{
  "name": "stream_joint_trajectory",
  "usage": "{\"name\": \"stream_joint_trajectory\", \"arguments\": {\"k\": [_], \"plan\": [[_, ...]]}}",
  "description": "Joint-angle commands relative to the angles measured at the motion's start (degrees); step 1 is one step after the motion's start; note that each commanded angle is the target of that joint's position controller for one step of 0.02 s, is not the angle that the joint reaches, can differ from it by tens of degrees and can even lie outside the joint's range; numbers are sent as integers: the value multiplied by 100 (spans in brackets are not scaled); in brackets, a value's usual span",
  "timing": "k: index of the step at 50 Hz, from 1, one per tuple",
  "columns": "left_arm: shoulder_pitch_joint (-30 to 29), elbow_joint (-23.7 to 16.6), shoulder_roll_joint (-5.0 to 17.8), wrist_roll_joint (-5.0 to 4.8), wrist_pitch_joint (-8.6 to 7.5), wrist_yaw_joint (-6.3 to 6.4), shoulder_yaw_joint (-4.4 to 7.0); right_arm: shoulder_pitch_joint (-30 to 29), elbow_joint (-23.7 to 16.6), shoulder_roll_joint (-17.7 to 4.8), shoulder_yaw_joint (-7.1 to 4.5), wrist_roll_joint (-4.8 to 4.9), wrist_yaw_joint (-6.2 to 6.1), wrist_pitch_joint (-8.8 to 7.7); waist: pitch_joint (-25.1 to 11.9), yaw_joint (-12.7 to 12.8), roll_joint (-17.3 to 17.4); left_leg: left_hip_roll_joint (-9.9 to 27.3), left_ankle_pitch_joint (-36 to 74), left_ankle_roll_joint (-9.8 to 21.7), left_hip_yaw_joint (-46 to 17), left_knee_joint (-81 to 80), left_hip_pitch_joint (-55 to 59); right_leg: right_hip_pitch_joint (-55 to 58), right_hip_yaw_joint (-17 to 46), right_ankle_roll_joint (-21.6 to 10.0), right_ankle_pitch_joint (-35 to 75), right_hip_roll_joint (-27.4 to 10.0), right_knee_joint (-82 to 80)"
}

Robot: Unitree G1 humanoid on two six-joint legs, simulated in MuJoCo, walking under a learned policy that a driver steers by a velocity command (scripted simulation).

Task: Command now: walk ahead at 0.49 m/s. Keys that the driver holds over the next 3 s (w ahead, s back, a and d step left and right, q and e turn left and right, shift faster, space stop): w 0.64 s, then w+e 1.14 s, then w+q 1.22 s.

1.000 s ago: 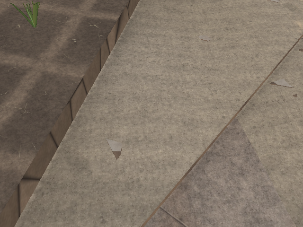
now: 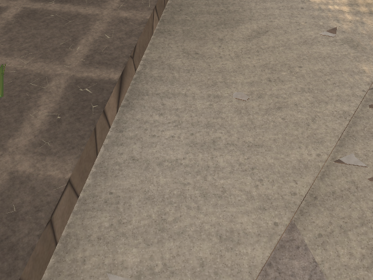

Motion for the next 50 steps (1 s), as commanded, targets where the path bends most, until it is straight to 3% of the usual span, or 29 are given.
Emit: {"name": "stream_joint_trajectory", "arguments": {"k": [1,3,4,5,6,7,8,9,10,11,12,15,17,21,23,25,27,28,29,30,31,32,33,34,35,38,40,45,50], "plan": [[1076,193,308,-73,99,-3,107,-1214,-615,-909,-143,13,-84,-141,-154,832,1148,1247,863,-190,-637,-231,-1618,1958,-174,169,356,-19,-393],[1655,502,302,-84,127,-31,199,-1251,-628,-739,-75,20,-90,-69,-89,1100,784,1141,270,-273,-505,809,-2092,2763,-506,100,201,114,-889],[2360,841,339,-49,123,-80,287,-1135,-630,-509,7,-55,-79,-12,-218,1333,160,785,357,-360,-231,2260,-2230,3329,-652,48,-254,336,-1245],[3257,1167,229,39,87,-208,267,-1437,-775,-167,129,-165,-44,29,-108,1796,-838,349,-342,-577,111,4977,-3098,3710,-217,-132,-425,55,-1450],[3088,1127,175,127,3,-317,53,-1194,-907,593,319,-19,3,13,250,1207,-1713,-90,-1060,-575,-708,7800,-4765,3281,1586,-433,169,-670,-1062],[2382,979,768,193,-148,-418,105,-44,-990,656,374,457,113,-131,158,326,-2193,-150,-219,-497,-1153,8206,-5594,2950,4906,-1312,-570,-1840,-3289],[1872,989,701,79,-245,-457,89,-349,-1107,152,327,545,148,-182,542,99,-1149,274,457,-597,-973,8711,-6125,2626,5027,-1575,-1402,-2220,-3649],[1400,894,362,87,-286,-449,-39,-771,-1212,-189,281,370,115,-147,768,166,-288,564,1161,-717,-1016,8526,-6003,2068,3785,-1519,-1115,-1925,-3358],[979,853,193,161,-295,-434,-126,-830,-1197,-224,292,144,56,-76,590,29,-66,773,1481,-858,-834,8350,-5462,1443,2901,-1354,-873,-1425,-3154],[754,851,106,187,-275,-381,-185,-721,-1205,-230,287,57,50,-14,574,-149,-242,924,1639,-990,-692,8047,-5207,1070,2262,-1300,-676,-1072,-3171],[812,907,-30,208,-287,-308,-245,-776,-1245,-283,274,89,69,46,634,-146,-424,1018,1810,-1100,-658,7702,-4952,797,1840,-1279,-179,-870,-3202],[1714,1133,47,250,-316,-90,-238,-1274,-1464,-73,361,63,73,53,463,188,-284,1061,2169,-1285,-311,6552,-4925,1371,1158,-1329,1349,-574,-3393],[2251,1215,68,200,-304,25,-223,-1813,-1662,2,386,28,88,2,260,476,-70,1053,2511,-1317,-92,5385,-4926,2225,914,-1219,2365,-615,-3479],[2703,1231,89,155,-173,94,-197,-2608,-1941,274,455,189,245,-43,340,710,-290,696,2466,-1203,387,3419,-4285,3091,457,-1134,2944,-668,-3807],[2738,1223,141,136,-111,60,-164,-2688,-1964,216,422,223,329,-86,444,607,-507,511,2189,-1036,579,2883,-3865,3329,224,-1171,3466,-722,-3755],[2676,1200,222,147,-76,50,-126,-2523,-1967,77,349,184,383,-134,244,319,-804,270,1789,-817,692,2648,-3130,3543,45,-1160,5253,-822,-3262],[2485,1173,305,187,-17,91,-71,-1471,-1692,-239,185,192,365,-124,-369,-362,-1080,-69,1661,-572,724,2185,-1814,3689,-85,-1054,6986,-824,-2087],[2148,1018,336,220,-44,89,-55,-383,-1332,-593,30,166,329,-97,-872,-850,-1016,135,1956,-370,243,2058,-243,2893,-107,-933,6717,-695,-966],[2232,794,52,190,-125,60,-99,587,-1020,-1110,-129,25,255,-55,-1763,-929,146,1338,1228,135,-1774,1613,1848,1012,-293,-717,4410,-39,968],[2402,741,-477,211,-350,-49,-211,899,-857,-1364,-163,-55,204,-17,-2408,-675,1659,2453,577,731,-4688,95,2866,-489,451,-544,-867,987,2668],[2058,685,-14,77,-507,-134,-34,512,-843,-985,-56,-37,190,-59,-1776,-588,1453,2381,471,550,-4758,-325,2409,-1241,1098,-615,-997,795,3608],[1579,487,161,-45,-534,-145,21,-33,-851,-641,42,49,197,-93,-810,-343,1113,2242,884,300,-3614,-348,1363,-1500,757,-680,-645,484,3690],[1240,352,154,-87,-496,-84,50,-476,-875,-384,106,57,237,-166,-400,-91,391,2052,1387,54,-2691,-491,431,-1255,562,-754,-154,161,3447],[1213,334,85,-93,-392,-9,98,-712,-834,-158,160,-4,295,-245,-194,152,205,1832,1808,-158,-1997,-679,-232,-862,534,-812,160,-22,3118],[1457,376,-59,-90,-243,38,112,-754,-729,-33,189,-76,326,-288,-155,351,408,1651,1927,-277,-1518,-817,-578,-497,610,-873,250,-94,3044],[1411,318,-57,-122,-30,76,174,-470,-436,-124,164,-69,269,-329,168,485,515,1406,2374,-401,-620,-1142,-767,-639,698,-931,572,-100,2517],[1074,184,15,-33,16,56,206,-260,-353,-338,118,-105,171,-291,260,448,486,1380,2605,-404,-288,-1219,-633,-1038,699,-811,1071,-96,2106],[144,-211,30,24,-33,-65,207,89,-299,-659,81,-103,-17,-247,289,180,300,1640,3001,-452,4,-1270,143,-1736,697,-587,2015,-55,810],[-768,-640,-103,23,-67,-231,120,596,-199,-785,49,-44,-87,-139,537,-230,285,1772,3480,-630,519,-1096,1143,-1925,124,-589,2104,0,-380]]}}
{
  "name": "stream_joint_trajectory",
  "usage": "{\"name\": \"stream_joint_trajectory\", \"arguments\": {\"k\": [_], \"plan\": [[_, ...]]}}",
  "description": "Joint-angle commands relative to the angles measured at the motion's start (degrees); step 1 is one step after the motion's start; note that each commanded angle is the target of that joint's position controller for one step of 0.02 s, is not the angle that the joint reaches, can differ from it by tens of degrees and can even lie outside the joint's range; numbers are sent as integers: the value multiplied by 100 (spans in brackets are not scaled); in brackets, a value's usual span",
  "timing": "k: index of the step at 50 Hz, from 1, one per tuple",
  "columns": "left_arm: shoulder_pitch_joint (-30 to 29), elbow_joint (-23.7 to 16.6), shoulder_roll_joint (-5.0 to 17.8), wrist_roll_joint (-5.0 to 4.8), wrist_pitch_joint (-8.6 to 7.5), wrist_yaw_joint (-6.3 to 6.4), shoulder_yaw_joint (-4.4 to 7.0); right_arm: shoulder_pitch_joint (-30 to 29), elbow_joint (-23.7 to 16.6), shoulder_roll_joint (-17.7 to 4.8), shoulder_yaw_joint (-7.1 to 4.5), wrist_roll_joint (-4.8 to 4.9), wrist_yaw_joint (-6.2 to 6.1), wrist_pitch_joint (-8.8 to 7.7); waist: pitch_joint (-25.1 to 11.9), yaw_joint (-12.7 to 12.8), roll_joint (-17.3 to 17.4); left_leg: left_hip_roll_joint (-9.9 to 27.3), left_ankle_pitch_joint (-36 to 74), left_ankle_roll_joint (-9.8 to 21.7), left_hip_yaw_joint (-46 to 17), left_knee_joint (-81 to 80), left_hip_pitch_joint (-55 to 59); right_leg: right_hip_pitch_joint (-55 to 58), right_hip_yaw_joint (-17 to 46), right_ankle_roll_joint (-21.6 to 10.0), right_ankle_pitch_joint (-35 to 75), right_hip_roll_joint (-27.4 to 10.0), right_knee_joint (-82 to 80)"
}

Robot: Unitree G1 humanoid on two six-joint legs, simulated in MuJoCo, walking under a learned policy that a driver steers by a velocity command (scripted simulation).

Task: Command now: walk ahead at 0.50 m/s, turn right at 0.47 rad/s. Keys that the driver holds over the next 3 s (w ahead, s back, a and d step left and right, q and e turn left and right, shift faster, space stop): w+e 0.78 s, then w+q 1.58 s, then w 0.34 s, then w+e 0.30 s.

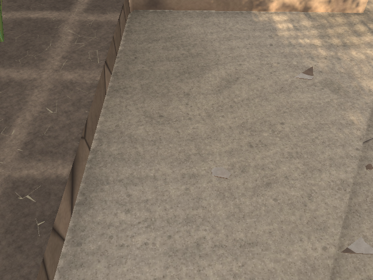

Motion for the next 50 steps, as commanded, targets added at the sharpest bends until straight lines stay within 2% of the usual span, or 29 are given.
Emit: {"name": "stream_joint_trajectory", "arguments": {"k": [1,3,5,7,8,9,10,11,12,13,14,15,19,23,26,28,30,31,32,33,34,35,36,37,38,40,42,45,50], "plan": [[-989,-682,135,-7,-89,-127,-33,215,-196,-904,-180,32,-64,27,718,-187,289,1855,2290,598,-455,-286,367,-559,-335,-25,-89,1,-573],[-1176,-881,114,-27,-91,-215,-48,240,-206,-999,-215,62,-76,127,780,-190,380,1936,3010,543,-277,46,644,-446,-627,-116,-551,106,-818],[-1022,-1010,233,-32,-85,-292,16,63,-310,-1160,-259,92,-101,194,552,35,642,1952,4923,446,-57,671,652,325,-1035,-313,-1124,438,-944],[-147,-931,568,-61,-52,-329,197,-153,-430,-1377,-331,115,-163,277,-16,582,973,1950,6620,342,40,2028,566,1590,-1252,-606,-1565,863,-1051],[780,-718,940,-61,-48,-281,395,-310,-513,-1400,-339,159,-168,294,-479,1084,891,1740,6248,175,119,3260,81,2946,-1123,-848,-1117,1031,-1666],[1620,-546,1482,-31,9,-135,588,-282,-671,-1253,-295,89,-144,213,-985,1342,234,1452,3952,-54,71,5065,-1496,4747,261,-1196,-1039,182,-1751],[1366,-755,1926,13,-20,-85,640,151,-985,-394,-58,44,-7,-34,-1596,644,-1245,46,-1377,-395,-628,7305,-4115,6630,3834,-2453,-1312,-1423,-2398],[1649,-706,1414,113,-43,-74,486,-544,-1181,-898,-160,220,112,-346,-2015,1047,-581,215,-1395,-162,-1937,7609,-4679,6785,4233,-2354,-1247,-1444,-2951],[1446,-722,1060,133,-99,-58,398,-1025,-1394,-979,-186,389,140,-440,-1320,999,-414,507,-970,8,-1958,7346,-4964,6228,3178,-2029,-824,-1192,-2887],[1000,-794,862,66,-142,-90,331,-1068,-1396,-927,-181,325,113,-443,-733,650,196,757,-640,28,-1897,6751,-4745,5234,2384,-1789,-242,-902,-2959],[635,-895,650,26,-158,-88,254,-989,-1346,-998,-247,227,74,-363,-500,427,318,947,-460,-19,-1860,6232,-4386,4501,1871,-1584,4,-664,-3046],[451,-988,557,66,-161,-69,204,-841,-1357,-993,-278,186,82,-253,-338,227,250,1050,-338,-78,-1876,5967,-4017,3919,1652,-1533,93,-509,-3201],[602,-1047,1013,39,-189,55,308,-1154,-1655,-773,-263,-19,23,-26,-16,117,143,971,285,-499,-1627,4662,-3829,2903,1198,-1540,565,-253,-3446],[957,-1038,1097,-24,-128,150,345,-2093,-1908,-589,-175,16,30,-52,86,495,-233,557,1747,-556,-1477,2681,-3342,2607,849,-1143,-198,181,-3248],[1218,-991,1109,-45,-92,141,353,-2455,-2061,-729,-208,125,84,-94,57,681,-427,392,1933,-530,-1546,2057,-3089,2862,1244,-1032,-777,20,-3001],[1276,-999,1056,-55,-61,168,345,-2448,-2103,-918,-279,137,138,-157,16,634,-488,373,1643,-425,-1689,1740,-2987,3258,1668,-963,-1060,-147,-2668],[1166,-1059,1059,-17,-18,211,354,-2137,-2041,-1048,-356,143,171,-233,-26,407,-647,342,1212,-258,-1662,1546,-2567,3429,1959,-854,-1008,-208,-2287],[1078,-1120,944,-1,-3,216,313,-1656,-1905,-1132,-424,111,159,-265,-221,146,-650,319,1186,-128,-1575,1353,-1896,3362,1903,-719,-727,5,-1853],[972,-1238,658,42,-23,196,209,-892,-1788,-1372,-511,10,130,-298,-820,-217,-383,914,1153,167,-2044,1491,-630,2886,1562,-503,-812,320,-686],[1502,-1394,292,13,-74,193,104,-56,-1704,-1859,-628,-99,84,-270,-1677,-191,929,2238,694,900,-3989,1340,1477,1193,797,-76,-2415,1068,1275],[1896,-1460,528,-133,-119,192,91,155,-1558,-1795,-639,10,132,-202,-1921,-50,2256,2924,-792,1427,-6048,703,2021,-186,651,44,-3950,1011,2529],[1563,-1367,1053,-166,-89,198,206,-166,-1715,-1244,-507,70,110,-160,-1150,-185,1384,2718,-1553,1196,-5483,544,1412,-617,761,98,-3465,656,3116],[1053,-1459,1152,-88,-43,196,237,-430,-1768,-1009,-434,74,81,-92,-573,-210,867,2467,-1249,934,-4505,522,641,-601,500,111,-2959,430,3161],[822,-1533,1066,-13,-24,185,238,-698,-1760,-895,-380,43,80,-48,-188,-69,616,2175,-610,820,-3834,374,-114,-356,407,111,-2587,253,2911],[765,-1577,974,-2,-2,163,254,-852,-1725,-785,-338,13,77,-39,39,79,688,1956,-158,752,-3342,220,-589,-140,402,95,-2365,90,2649],[889,-1590,692,-54,51,134,202,-809,-1594,-757,-336,14,104,-88,135,197,810,1716,370,775,-2739,-60,-1113,289,287,87,-2210,2,2336],[798,-1658,509,-12,48,146,140,-623,-1413,-891,-373,45,146,-135,185,262,667,1684,963,973,-2462,-215,-1185,278,246,109,-2055,28,1807],[324,-1787,430,88,-51,117,54,-614,-1328,-1076,-399,149,137,-68,199,236,543,1588,1630,1050,-2128,-265,-1108,361,-70,191,-1339,-65,570],[-595,-1985,436,-28,-184,-18,19,-97,-1156,-1347,-436,265,135,67,303,-117,664,1520,1461,904,-2021,-35,-1049,1154,-331,315,-736,311,-1104]]}}
Over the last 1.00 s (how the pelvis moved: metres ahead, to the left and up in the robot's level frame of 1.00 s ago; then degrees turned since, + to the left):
0.51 0.00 0.02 -8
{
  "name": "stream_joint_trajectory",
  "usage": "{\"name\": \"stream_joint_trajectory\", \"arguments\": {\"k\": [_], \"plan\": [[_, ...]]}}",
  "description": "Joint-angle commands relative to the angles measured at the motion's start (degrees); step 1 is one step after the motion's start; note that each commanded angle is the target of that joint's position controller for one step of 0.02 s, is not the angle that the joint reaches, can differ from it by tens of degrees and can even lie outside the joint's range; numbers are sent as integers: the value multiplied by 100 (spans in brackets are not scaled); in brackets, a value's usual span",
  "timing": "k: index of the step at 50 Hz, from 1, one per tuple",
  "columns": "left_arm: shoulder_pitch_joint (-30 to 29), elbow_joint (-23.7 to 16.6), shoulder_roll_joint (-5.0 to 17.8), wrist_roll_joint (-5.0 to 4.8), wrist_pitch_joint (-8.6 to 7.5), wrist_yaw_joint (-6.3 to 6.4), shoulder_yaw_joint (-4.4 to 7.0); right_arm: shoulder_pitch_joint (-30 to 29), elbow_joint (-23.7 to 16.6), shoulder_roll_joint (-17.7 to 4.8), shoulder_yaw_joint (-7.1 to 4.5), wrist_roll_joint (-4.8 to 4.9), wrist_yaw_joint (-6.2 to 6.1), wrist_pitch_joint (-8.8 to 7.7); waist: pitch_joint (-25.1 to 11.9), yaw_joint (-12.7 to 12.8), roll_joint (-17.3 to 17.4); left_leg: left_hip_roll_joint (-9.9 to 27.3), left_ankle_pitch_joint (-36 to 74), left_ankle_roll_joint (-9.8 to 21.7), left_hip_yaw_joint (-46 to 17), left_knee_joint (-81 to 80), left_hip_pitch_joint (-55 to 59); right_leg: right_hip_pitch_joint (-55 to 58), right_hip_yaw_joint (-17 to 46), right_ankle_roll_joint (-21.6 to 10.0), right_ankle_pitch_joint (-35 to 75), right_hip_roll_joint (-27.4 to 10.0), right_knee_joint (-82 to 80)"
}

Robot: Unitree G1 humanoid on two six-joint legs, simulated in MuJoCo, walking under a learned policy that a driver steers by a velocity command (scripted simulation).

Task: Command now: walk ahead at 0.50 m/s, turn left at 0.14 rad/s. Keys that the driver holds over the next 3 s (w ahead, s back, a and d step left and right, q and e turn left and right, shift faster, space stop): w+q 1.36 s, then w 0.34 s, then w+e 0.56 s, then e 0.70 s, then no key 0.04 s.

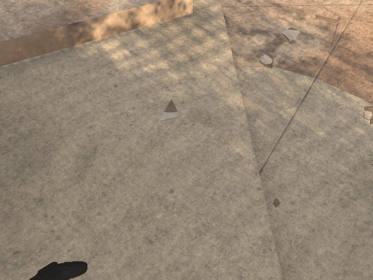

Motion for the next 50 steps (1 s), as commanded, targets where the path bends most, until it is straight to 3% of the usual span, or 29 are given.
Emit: {"name": "stream_joint_trajectory", "arguments": {"k": [1,3,4,5,6,7,8,9,11,13,16,21,25,27,29,30,31,32,33,34,35,36,37,38,41,45,50], "plan": [[-553,-527,287,-63,-156,-82,56,-186,-364,-1095,-217,83,-19,-29,130,156,786,1361,1205,1060,-1172,-438,-227,576,-235,32,169,295,-759],[-430,-535,444,-80,-208,-103,131,-184,-326,-1143,-226,102,-36,26,70,340,908,1465,1090,928,-1399,-127,-107,1046,-200,-85,1,376,-1223],[-90,-436,541,-60,-226,-85,196,-251,-320,-1147,-219,105,-51,51,-68,582,901,1387,1329,816,-1355,208,-202,1656,-275,-185,51,453,-1491],[528,-254,770,-4,-230,-29,323,-227,-320,-994,-168,75,-53,47,-449,861,798,1106,1795,656,-1148,962,-457,2692,-254,-341,44,435,-1565],[1511,-141,1176,147,-221,53,456,-356,-481,-614,-25,-26,-39,10,-1245,1321,272,719,966,386,-809,2622,-1388,4223,705,-721,123,-579,-1431],[1902,-91,1650,254,-147,79,537,166,-670,-48,148,-27,-42,-96,-1904,1120,-1298,40,-1695,54,-411,4600,-3411,5796,2924,-1514,-238,-2032,-1804],[2065,-11,1209,203,-154,51,446,93,-592,-583,17,119,-45,-133,-1939,1269,-1049,183,-1895,47,-990,5516,-4025,5591,3631,-1700,-1073,-2037,-2173],[1760,2,911,126,-171,38,336,-274,-674,-857,-78,168,-46,-116,-1191,1203,-719,399,-1422,69,-1016,5766,-4293,5013,2771,-1501,-1001,-1822,-2259],[1058,32,487,97,-193,-12,195,-625,-709,-757,-107,53,-61,-14,-459,879,-429,705,-629,14,-919,5423,-3985,3779,1562,-1235,-466,-1288,-2640],[746,121,396,133,-260,-22,196,-561,-720,-560,-117,65,-36,134,-152,593,-479,835,-258,-45,-935,5163,-3517,3053,881,-1119,30,-1092,-3024],[764,294,545,152,-332,40,282,-778,-865,-358,-95,38,-10,256,8,499,-211,837,194,-141,-957,4803,-3648,2910,218,-1166,781,-1129,-3246],[924,538,843,138,-287,146,385,-1596,-1136,-240,-29,-2,137,251,216,716,-109,775,1411,-109,-694,3226,-3515,3014,-721,-976,794,-1027,-3318],[1151,715,1066,23,-199,173,472,-2227,-1420,-316,-25,8,259,260,423,906,-70,711,1227,93,-389,2453,-3426,3474,-1065,-817,676,-1198,-3185],[1211,795,1165,-31,-127,171,512,-2360,-1539,-405,-56,4,302,272,444,897,-108,595,724,263,-179,2245,-3324,3788,-1193,-725,1138,-1288,-2884],[1139,805,1349,-76,-45,188,554,-1995,-1541,-596,-168,-10,301,295,90,614,-270,178,156,502,224,2134,-2510,3915,-1412,-585,3068,-1233,-1987],[1045,796,1370,-114,12,195,545,-1227,-1353,-798,-306,6,281,300,-317,160,-183,-160,332,679,433,1787,-1462,3738,-1627,-442,3788,-1039,-925],[1172,762,1205,-63,13,221,470,-228,-1064,-1238,-529,18,197,327,-859,-242,57,-291,625,901,183,1674,218,2823,-1734,-196,3265,-784,544],[1546,463,495,217,-66,197,240,35,-1028,-2012,-686,52,88,336,-1209,137,1679,1269,580,1737,-2615,1387,2119,325,-1612,235,-1292,-12,2827],[1373,298,480,102,-307,143,135,147,-1275,-1972,-595,7,127,239,-2325,77,1606,2018,-549,2446,-5218,223,2890,-722,-113,263,-3054,668,3879],[642,168,919,-154,-428,91,241,104,-1218,-1520,-470,-38,166,169,-1754,-161,902,1913,-503,2063,-4618,-52,2635,-1341,212,124,-2549,389,4057],[489,132,874,-152,-484,100,209,-146,-1206,-1299,-409,-9,155,127,-1150,2,774,1708,-214,1869,-3860,8,1891,-1412,147,1,-2044,161,3691],[515,226,865,11,-484,159,217,-605,-1293,-1062,-333,10,134,123,-769,277,432,1472,265,1670,-3230,44,997,-1024,161,-5,-1636,-89,3220],[607,254,937,112,-429,190,272,-937,-1393,-881,-268,-41,112,126,-569,529,497,1281,825,1580,-2789,-43,235,-508,192,17,-1392,-238,2830],[679,248,940,130,-350,181,294,-1082,-1478,-823,-244,-94,93,125,-508,670,591,1150,1049,1562,-2613,-184,-200,-164,199,44,-1252,-276,2652],[571,199,713,184,-202,183,242,-986,-1438,-931,-280,-70,1,73,-364,728,515,947,1748,1598,-2133,-365,-740,6,44,229,-814,-160,1955],[-284,-4,484,168,-209,139,131,-609,-1295,-1004,-304,-2,-118,107,-126,417,645,656,1444,1310,-1812,-328,-827,57,34,355,552,119,264],[-1030,-201,578,43,-325,-32,127,-188,-1152,-1046,-321,49,-163,185,32,131,781,788,814,1190,-2261,3,-558,479,103,282,909,439,-984]]}}
Over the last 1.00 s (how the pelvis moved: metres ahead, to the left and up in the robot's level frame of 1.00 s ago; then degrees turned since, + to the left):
0.54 -0.11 0.00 -28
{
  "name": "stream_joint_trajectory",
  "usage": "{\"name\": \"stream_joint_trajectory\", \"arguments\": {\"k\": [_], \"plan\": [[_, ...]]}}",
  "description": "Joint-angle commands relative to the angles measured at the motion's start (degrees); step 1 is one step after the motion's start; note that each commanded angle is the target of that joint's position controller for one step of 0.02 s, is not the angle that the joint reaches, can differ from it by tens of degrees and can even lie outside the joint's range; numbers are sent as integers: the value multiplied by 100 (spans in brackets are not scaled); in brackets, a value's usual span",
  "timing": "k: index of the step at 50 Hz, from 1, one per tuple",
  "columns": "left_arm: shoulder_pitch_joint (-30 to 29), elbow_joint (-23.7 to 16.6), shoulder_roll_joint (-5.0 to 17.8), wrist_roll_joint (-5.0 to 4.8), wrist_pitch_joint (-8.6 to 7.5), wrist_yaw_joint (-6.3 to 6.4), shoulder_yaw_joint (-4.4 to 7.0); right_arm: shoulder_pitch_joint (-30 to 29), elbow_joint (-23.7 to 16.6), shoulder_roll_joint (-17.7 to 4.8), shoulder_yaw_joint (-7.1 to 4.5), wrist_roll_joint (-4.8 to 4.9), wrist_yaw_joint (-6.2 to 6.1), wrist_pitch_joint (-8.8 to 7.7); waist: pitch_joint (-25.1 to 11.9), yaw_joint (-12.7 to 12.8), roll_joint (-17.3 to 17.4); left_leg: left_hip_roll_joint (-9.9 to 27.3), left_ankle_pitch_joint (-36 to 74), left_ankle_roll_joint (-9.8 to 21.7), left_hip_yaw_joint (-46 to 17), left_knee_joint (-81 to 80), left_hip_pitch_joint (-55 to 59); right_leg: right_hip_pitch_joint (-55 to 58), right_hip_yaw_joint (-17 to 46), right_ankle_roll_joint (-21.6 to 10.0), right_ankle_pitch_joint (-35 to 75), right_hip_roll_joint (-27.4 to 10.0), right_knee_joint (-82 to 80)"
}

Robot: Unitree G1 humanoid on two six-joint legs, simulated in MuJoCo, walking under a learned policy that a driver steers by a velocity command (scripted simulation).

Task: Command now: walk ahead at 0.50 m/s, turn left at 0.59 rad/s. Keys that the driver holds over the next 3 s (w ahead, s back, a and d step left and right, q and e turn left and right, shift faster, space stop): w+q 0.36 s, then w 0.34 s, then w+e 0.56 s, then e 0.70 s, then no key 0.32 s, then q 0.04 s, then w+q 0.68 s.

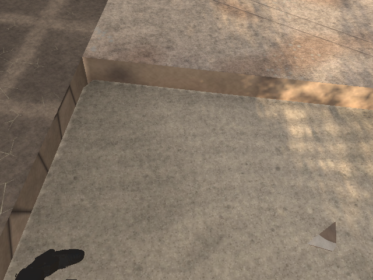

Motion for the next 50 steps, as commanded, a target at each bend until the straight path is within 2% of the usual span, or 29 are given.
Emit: {"name": "stream_joint_trajectory", "arguments": {"k": [1,3,5,6,7,8,9,10,11,12,14,17,20,24,27,29,30,31,32,33,34,35,36,37,39,41,44,47,50], "plan": [[-665,-549,525,-54,-169,-98,131,150,-270,-944,-256,30,-60,-20,-73,-4,776,1374,887,796,-1269,-298,-146,631,-104,-75,62,287,-543],[-495,-535,640,-72,-217,-126,191,106,-288,-960,-274,18,-77,13,-107,125,933,1449,984,701,-1576,14,55,952,-84,-207,-419,331,-718],[268,-354,786,-52,-265,-83,304,-53,-370,-809,-233,6,-73,35,-405,555,989,1171,1435,482,-1559,682,-42,2085,-232,-454,-528,351,-1095],[1021,-278,1028,55,-289,-36,387,-138,-482,-510,-122,-49,-43,9,-1079,921,667,871,1234,276,-1209,1926,-560,3442,330,-795,-605,-332,-931],[1795,-140,1512,174,-237,-6,514,472,-613,-203,-27,44,-59,-34,-1968,871,-753,60,-356,-190,-356,3913,-2477,5621,2468,-1632,-1529,-1625,-1115],[1929,-59,1253,40,-183,-62,461,650,-642,-492,-27,84,-61,-65,-1979,820,-1566,237,-1903,-291,-261,4960,-3569,5826,4029,-1876,-2767,-2159,-1671],[1655,-129,817,-17,-146,-39,340,260,-594,-941,-149,96,-53,-38,-1177,908,-826,553,-1407,-337,-310,5420,-3889,5144,3391,-1657,-3225,-1971,-1808],[1373,-163,662,5,-89,-15,278,-165,-668,-986,-167,34,-48,1,-643,879,-356,749,-950,-366,-68,5439,-3798,4393,2525,-1460,-2707,-1728,-1865],[1142,-126,558,35,-59,-11,232,-396,-748,-911,-178,-30,-27,11,-265,758,-185,905,-627,-377,-11,5195,-3647,3725,1920,-1389,-2074,-1483,-2019],[1006,-94,448,63,-65,-2,187,-428,-772,-827,-198,-28,4,38,-116,618,-286,1068,-424,-366,-3,4981,-3421,3321,1432,-1309,-1607,-1285,-2157],[941,-3,436,46,-106,-4,188,-323,-764,-586,-166,37,48,105,-58,504,-457,1179,-246,-390,154,4763,-3150,2942,783,-1304,-1116,-1106,-2400],[1022,184,668,45,-154,9,261,-591,-888,-461,-125,-9,52,151,18,504,-258,1259,206,-504,189,4252,-3405,2989,195,-1439,-380,-1177,-2591],[1146,353,790,36,-122,13,279,-914,-927,-345,-59,-26,108,106,17,612,-121,1233,944,-517,266,3301,-3333,3172,-344,-1404,101,-1084,-2615],[1455,588,988,-76,-35,2,295,-1698,-1097,-195,48,-27,242,-12,241,888,-46,1061,1478,-413,694,1923,-2900,3317,-789,-1334,115,-1043,-2648],[1720,795,1150,-179,61,-9,326,-2046,-1271,-284,52,-9,308,-47,386,908,-124,970,1017,-245,843,1391,-2843,3817,-754,-1306,439,-1293,-2494],[1701,881,1280,-228,131,10,345,-1867,-1281,-464,-18,-44,320,-55,207,666,-280,749,547,-36,1035,1096,-2323,4093,-843,-1214,1798,-1355,-1994],[1637,917,1325,-246,167,29,341,-1327,-1138,-625,-112,-77,303,-53,-147,303,-314,543,650,108,1209,829,-1473,4052,-1045,-1098,2734,-1235,-1305],[1676,936,1218,-224,186,55,282,-431,-845,-900,-266,-85,259,-40,-686,-126,-211,371,964,272,1292,662,-79,3590,-1307,-927,3007,-994,-237],[1669,785,916,-48,152,72,141,585,-649,-1352,-411,-107,159,5,-1445,-514,372,1331,1270,610,48,937,1780,2182,-1406,-679,1218,-736,1555],[2231,609,233,19,27,-7,-88,551,-628,-1824,-428,-119,145,-11,-2161,59,1785,2737,263,1575,-2894,276,3183,86,-945,-375,-3380,313,3427],[1745,665,830,-162,-83,-56,48,617,-681,-1276,-291,-103,170,-50,-2252,-301,1123,2769,-69,1535,-3252,-172,3103,-477,-81,-417,-3582,172,4030],[1243,448,981,-301,-131,-80,97,324,-629,-1097,-217,-108,178,-91,-1370,-252,1025,2551,386,1305,-2307,-250,2468,-888,-178,-473,-3120,-66,4041],[1112,451,886,-251,-135,-51,67,-34,-622,-940,-168,-99,177,-113,-927,-35,665,2326,908,1125,-1588,-320,1698,-743,-241,-482,-2615,-317,3711],[1080,486,859,-152,-97,-36,83,-339,-629,-760,-122,-130,185,-134,-628,147,573,2159,1291,1030,-1124,-496,1023,-477,-238,-439,-2283,-467,3390],[1386,596,712,-163,73,-56,80,-588,-604,-591,-80,-184,180,-227,-498,455,687,2031,1431,988,-639,-929,292,99,-135,-365,-1869,-605,3170],[1385,605,541,-162,214,-31,50,-631,-471,-661,-111,-177,165,-344,-262,553,617,2043,1606,993,-177,-1251,-62,60,-62,-259,-1591,-586,2933],[997,480,487,-123,253,-13,54,-509,-266,-726,-139,-238,88,-401,13,471,534,1956,1776,841,460,-1437,-48,-332,107,-162,-688,-484,2214],[548,352,399,-105,201,-102,21,-508,-165,-800,-139,-215,39,-405,157,322,544,1775,1793,592,1089,-1513,-20,-138,-135,-214,346,-322,1086],[17,130,288,-96,186,-201,-38,-223,28,-919,-174,-171,-1,-365,316,83,470,1932,1801,505,1332,-1490,405,-159,-362,-326,579,-231,397]]}}
Over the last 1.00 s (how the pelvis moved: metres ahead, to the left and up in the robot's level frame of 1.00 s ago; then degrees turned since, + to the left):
0.48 0.13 0.00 33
